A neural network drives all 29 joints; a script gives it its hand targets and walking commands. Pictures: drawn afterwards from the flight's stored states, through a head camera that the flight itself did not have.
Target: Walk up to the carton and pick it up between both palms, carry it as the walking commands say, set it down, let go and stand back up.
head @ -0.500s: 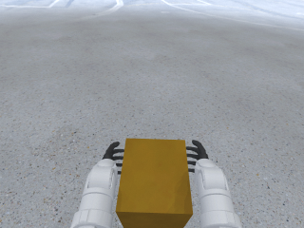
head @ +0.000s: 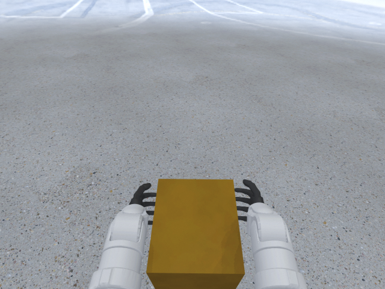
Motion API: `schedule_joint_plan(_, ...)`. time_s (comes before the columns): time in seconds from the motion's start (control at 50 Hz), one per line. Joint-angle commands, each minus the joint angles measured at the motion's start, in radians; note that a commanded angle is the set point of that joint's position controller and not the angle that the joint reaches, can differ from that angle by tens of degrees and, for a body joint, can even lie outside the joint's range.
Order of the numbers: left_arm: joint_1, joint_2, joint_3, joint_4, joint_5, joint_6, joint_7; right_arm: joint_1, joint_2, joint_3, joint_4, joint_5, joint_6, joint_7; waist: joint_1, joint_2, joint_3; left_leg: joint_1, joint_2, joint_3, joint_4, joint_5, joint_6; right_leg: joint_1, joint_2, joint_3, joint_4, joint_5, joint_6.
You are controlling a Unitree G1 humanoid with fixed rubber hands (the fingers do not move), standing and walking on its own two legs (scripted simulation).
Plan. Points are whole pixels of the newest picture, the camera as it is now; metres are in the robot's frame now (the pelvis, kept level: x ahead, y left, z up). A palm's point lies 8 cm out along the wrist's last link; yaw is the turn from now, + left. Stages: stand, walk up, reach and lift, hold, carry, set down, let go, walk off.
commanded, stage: hold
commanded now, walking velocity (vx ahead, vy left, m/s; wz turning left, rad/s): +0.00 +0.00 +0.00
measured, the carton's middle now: (195, 240) +0.29 +0.00 -0.03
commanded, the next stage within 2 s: carry in 0.28 s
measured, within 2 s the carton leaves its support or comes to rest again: neither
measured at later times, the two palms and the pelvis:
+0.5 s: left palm (151, 204) +0.32 +0.10 +0.06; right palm (264, 206) +0.31 -0.15 +0.07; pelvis -0.01 -0.01 -0.02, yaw -4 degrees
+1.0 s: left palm (170, 174) +0.35 +0.06 +0.12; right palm (286, 185) +0.32 -0.19 +0.13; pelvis -0.01 -0.01 -0.01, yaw -11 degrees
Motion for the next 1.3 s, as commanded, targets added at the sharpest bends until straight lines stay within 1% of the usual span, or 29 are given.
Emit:
schedule_joint_plan(0.0,-0.592,-1.007,-0.462,-0.066,-0.284,-0.071,-0.261,-0.421,1.054,0.452,0.054,0.266,-0.012,0.265,0.000,0.003,-0.175,-0.016,-0.019,0.051,-0.082,0.014,-0.014,0.021,0.022,-0.053,-0.069,0.025,0.003)
schedule_joint_plan(0.24,-0.609,-1.010,-0.452,-0.055,-0.278,-0.072,-0.259,-0.427,1.052,0.437,0.071,0.255,-0.011,0.270,-0.003,0.006,-0.184,-0.008,-0.015,0.049,-0.079,0.016,-0.014,0.007,0.021,-0.051,-0.063,0.025,-0.002)
schedule_joint_plan(0.26,-0.618,-0.972,-0.479,-0.062,-0.284,-0.072,-0.260,-0.420,1.001,0.439,0.071,0.243,-0.009,0.261,0.010,0.010,-0.137,-0.196,0.148,-0.048,-0.053,-0.173,0.003,-0.203,-0.142,0.031,-0.015,-0.190,-0.030)
schedule_joint_plan(0.34,-0.648,-0.981,-0.559,-0.157,-0.345,-0.045,-0.230,-0.420,1.021,0.517,-0.012,0.283,0.011,0.230,0.013,0.035,-0.243,-0.201,0.194,-0.072,-0.007,-0.124,0.034,-0.281,-0.132,0.041,0.084,-0.126,-0.050)
schedule_joint_plan(0.4,-0.670,-1.000,-0.656,-0.296,-0.416,-0.004,-0.207,-0.403,1.047,0.602,-0.135,0.340,0.049,0.198,0.009,0.069,-0.340,-0.138,0.235,-0.084,0.063,0.069,0.065,-0.342,-0.116,0.032,0.195,0.055,-0.043)
schedule_joint_plan(0.46,-0.777,-0.975,-0.707,-0.374,-0.467,0.047,-0.170,-0.505,1.025,0.657,-0.218,0.392,0.097,0.148,0.008,0.095,-0.410,-0.117,0.275,-0.072,0.129,0.244,0.104,-0.361,-0.089,0.016,0.238,0.051,-0.035)
schedule_joint_plan(0.5,-0.748,-0.952,-0.699,-0.382,-0.480,0.087,-0.141,-0.531,1.005,0.667,-0.247,0.415,0.138,0.115,0.016,0.050,-0.417,-0.163,0.238,-0.015,0.200,0.215,0.085,-0.324,-0.099,0.066,0.191,0.070,-0.051)
schedule_joint_plan(0.52,-0.744,-0.939,-0.689,-0.392,-0.486,0.105,-0.119,-0.545,1.002,0.666,-0.262,0.425,0.158,0.094,0.019,-0.032,-0.419,-0.218,0.184,0.039,0.278,0.133,0.051,-0.282,-0.140,0.162,0.146,0.118,-0.070)
schedule_joint_plan(0.54,-0.780,-0.924,-0.681,-0.407,-0.490,0.122,-0.095,-0.590,0.996,0.670,-0.279,0.440,0.178,0.072,0.017,-0.155,-0.425,-0.293,0.101,0.109,0.385,-0.024,0.001,-0.233,-0.216,0.312,0.084,0.231,-0.105)
schedule_joint_plan(0.56,-0.810,-0.907,-0.670,-0.411,-0.488,0.139,-0.072,-0.642,0.980,0.666,-0.282,0.456,0.197,0.053,0.020,-0.252,-0.405,-0.389,0.022,0.172,0.417,-0.293,-0.037,-0.181,-0.287,0.431,0.000,0.329,-0.150)
schedule_joint_plan(0.58,-0.796,-0.893,-0.653,-0.425,-0.488,0.155,-0.053,-0.644,0.972,0.659,-0.282,0.472,0.214,0.037,0.021,-0.229,-0.410,-0.449,0.013,0.152,0.439,-0.363,-0.047,-0.117,-0.309,0.451,-0.018,0.328,-0.169)
schedule_joint_plan(0.6,-0.776,-0.883,-0.627,-0.435,-0.483,0.168,-0.033,-0.654,0.974,0.659,-0.300,0.489,0.228,0.023,0.023,-0.187,-0.426,-0.451,0.022,0.130,0.428,-0.328,-0.043,-0.094,-0.292,0.410,-0.004,0.331,-0.165)
schedule_joint_plan(0.66,-0.761,-0.847,-0.578,-0.475,-0.470,0.202,0.021,-0.659,0.975,0.659,-0.344,0.508,0.263,-0.019,0.026,-0.195,-0.485,-0.338,0.015,0.165,0.242,-0.213,-0.029,-0.060,-0.212,0.243,0.051,0.437,-0.115)
schedule_joint_plan(0.7,-0.798,-0.819,-0.560,-0.474,-0.452,0.217,0.055,-0.674,0.950,0.629,-0.335,0.495,0.281,-0.043,0.009,-0.154,-0.530,-0.142,0.053,0.137,0.010,-0.086,-0.018,-0.114,-0.177,0.176,0.112,0.355,-0.069)
schedule_joint_plan(0.72,-0.795,-0.810,-0.549,-0.466,-0.439,0.226,0.068,-0.668,0.934,0.613,-0.327,0.486,0.290,-0.051,0.007,-0.077,-0.520,-0.038,0.127,0.055,-0.085,-0.012,-0.006,-0.193,-0.145,0.137,0.171,0.212,-0.042)
schedule_joint_plan(0.74,-0.776,-0.809,-0.537,-0.449,-0.423,0.239,0.079,-0.670,0.907,0.591,-0.311,0.473,0.302,-0.061,0.009,0.084,-0.500,0.051,0.273,-0.092,-0.084,0.209,0.053,-0.372,-0.076,0.052,0.245,-0.031,-0.005)
schedule_joint_plan(0.76,-0.824,-0.807,-0.542,-0.466,-0.426,0.250,0.086,-0.690,0.892,0.572,-0.323,0.475,0.308,-0.068,0.001,0.255,-0.476,0.094,0.411,-0.185,-0.011,0.527,0.144,-0.528,-0.035,-0.059,0.330,-0.251,0.007)
schedule_joint_plan(0.78,-0.826,-0.824,-0.535,-0.440,-0.422,0.264,0.094,-0.699,0.889,0.566,-0.336,0.482,0.319,-0.071,0.006,0.186,-0.477,0.092,0.416,-0.114,0.050,0.684,0.172,-0.506,-0.063,-0.085,0.376,-0.316,0.002)
schedule_joint_plan(0.8,-0.848,-0.836,-0.535,-0.426,-0.434,0.270,0.094,-0.702,0.886,0.554,-0.323,0.468,0.325,-0.076,0.007,0.125,-0.457,0.052,0.379,-0.069,0.072,0.717,0.165,-0.464,-0.066,-0.095,0.362,-0.277,-0.002)
schedule_joint_plan(0.86,-0.959,-0.845,-0.531,-0.401,-0.467,0.280,0.103,-0.739,0.884,0.500,-0.259,0.437,0.336,-0.096,0.015,0.147,-0.414,-0.040,0.267,0.065,0.090,0.575,0.109,-0.336,-0.031,-0.163,0.154,-0.085,-0.018)
schedule_joint_plan(0.9,-0.963,-0.837,-0.513,-0.375,-0.473,0.292,0.109,-0.726,0.869,0.470,-0.236,0.413,0.341,-0.113,0.016,0.137,-0.449,-0.066,0.232,0.102,0.141,0.483,0.078,-0.217,-0.073,-0.145,0.077,0.058,-0.030)
schedule_joint_plan(0.92,-0.963,-0.824,-0.503,-0.363,-0.476,0.297,0.108,-0.716,0.864,0.460,-0.221,0.400,0.345,-0.123,0.015,0.090,-0.481,-0.108,0.208,0.118,0.194,0.386,0.051,-0.135,-0.145,-0.077,0.067,0.255,-0.039)
schedule_joint_plan(0.94,-0.932,-0.826,-0.494,-0.352,-0.471,0.302,0.109,-0.694,0.871,0.456,-0.219,0.397,0.354,-0.127,0.016,-0.011,-0.493,-0.187,0.171,0.147,0.222,0.250,0.013,-0.056,-0.226,-0.008,0.145,0.580,-0.077)
schedule_joint_plan(0.96,-0.903,-0.826,-0.483,-0.351,-0.463,0.308,0.111,-0.681,0.884,0.450,-0.214,0.405,0.364,-0.126,0.017,-0.078,-0.499,-0.207,0.152,0.168,0.228,0.038,-0.003,-0.039,-0.256,0.022,0.136,0.661,-0.100)
schedule_joint_plan(0.98,-0.874,-0.832,-0.475,-0.347,-0.453,0.311,0.108,-0.667,0.900,0.455,-0.215,0.409,0.370,-0.121,0.015,-0.124,-0.481,-0.212,0.133,0.176,0.201,-0.076,-0.005,-0.049,-0.268,0.038,0.116,0.645,-0.107)
schedule_joint_plan(1.0,-0.891,-0.835,-0.471,-0.343,-0.443,0.313,0.106,-0.689,0.913,0.452,-0.204,0.410,0.370,-0.114,0.016,-0.105,-0.459,-0.204,0.131,0.180,0.176,-0.090,-0.002,-0.078,-0.261,0.028,0.101,0.562,-0.103)
schedule_joint_plan(1.08,-0.931,-0.864,-0.484,-0.356,-0.447,0.304,0.098,-0.741,0.949,0.481,-0.208,0.438,0.358,-0.095,0.017,0.002,-0.426,-0.143,0.184,0.129,0.110,0.169,0.031,-0.176,-0.170,-0.070,0.129,0.289,-0.058)
schedule_joint_plan(1.12,-0.909,-0.873,-0.493,-0.371,-0.448,0.298,0.095,-0.723,0.957,0.490,-0.222,0.446,0.355,-0.088,0.020,0.017,-0.444,-0.129,0.193,0.117,0.114,0.228,0.037,-0.174,-0.159,-0.079,0.138,0.262,-0.054)
schedule_joint_plan(1.28,-0.862,-0.882,-0.529,-0.411,-0.464,0.278,0.075,-0.661,0.965,0.517,-0.259,0.448,0.334,-0.066,0.023,-0.008,-0.437,-0.131,0.174,0.118,0.109,0.105,0.030,-0.201,-0.174,-0.043,0.098,0.235,-0.063)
